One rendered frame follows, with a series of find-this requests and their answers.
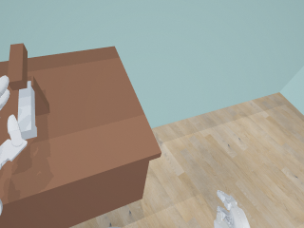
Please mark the robot left hand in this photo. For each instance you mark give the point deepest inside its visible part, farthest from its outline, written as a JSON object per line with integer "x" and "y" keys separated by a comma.
{"x": 10, "y": 148}

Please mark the tap lever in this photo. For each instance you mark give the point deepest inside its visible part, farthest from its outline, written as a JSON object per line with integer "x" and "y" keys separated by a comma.
{"x": 26, "y": 112}

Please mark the counter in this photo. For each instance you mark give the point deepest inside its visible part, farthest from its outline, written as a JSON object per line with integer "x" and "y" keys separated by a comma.
{"x": 93, "y": 144}

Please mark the robot right hand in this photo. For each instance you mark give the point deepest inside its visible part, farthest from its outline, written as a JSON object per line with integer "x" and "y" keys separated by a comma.
{"x": 233, "y": 219}

